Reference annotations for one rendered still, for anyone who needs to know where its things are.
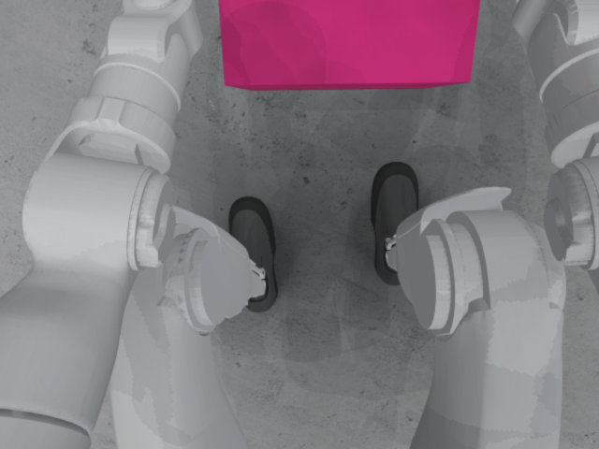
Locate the carton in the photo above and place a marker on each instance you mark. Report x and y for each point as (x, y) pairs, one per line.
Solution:
(271, 45)

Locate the robot right forearm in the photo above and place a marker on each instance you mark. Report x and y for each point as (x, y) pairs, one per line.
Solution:
(562, 44)

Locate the robot left forearm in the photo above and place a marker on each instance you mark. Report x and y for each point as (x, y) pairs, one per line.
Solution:
(137, 91)

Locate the left robot upper arm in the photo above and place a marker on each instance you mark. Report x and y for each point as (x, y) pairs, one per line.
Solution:
(92, 225)

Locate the robot left foot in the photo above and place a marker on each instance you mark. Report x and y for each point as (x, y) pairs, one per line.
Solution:
(250, 224)

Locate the right robot upper arm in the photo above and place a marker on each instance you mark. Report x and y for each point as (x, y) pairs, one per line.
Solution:
(571, 216)

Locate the robot right foot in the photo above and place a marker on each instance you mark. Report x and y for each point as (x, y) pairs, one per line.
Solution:
(394, 198)

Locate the robot foot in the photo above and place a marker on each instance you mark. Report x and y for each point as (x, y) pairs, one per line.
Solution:
(394, 198)
(250, 224)

